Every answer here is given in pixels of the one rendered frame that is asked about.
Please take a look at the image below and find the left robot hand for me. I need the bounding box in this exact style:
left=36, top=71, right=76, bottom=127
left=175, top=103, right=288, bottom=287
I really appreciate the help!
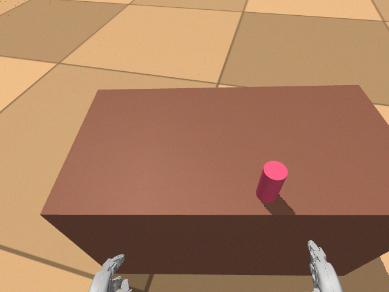
left=88, top=254, right=132, bottom=292

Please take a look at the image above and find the right robot hand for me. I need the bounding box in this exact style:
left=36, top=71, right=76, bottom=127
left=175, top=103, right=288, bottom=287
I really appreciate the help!
left=308, top=240, right=343, bottom=292

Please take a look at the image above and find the can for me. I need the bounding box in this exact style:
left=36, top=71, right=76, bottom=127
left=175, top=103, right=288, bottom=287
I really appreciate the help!
left=256, top=161, right=288, bottom=203

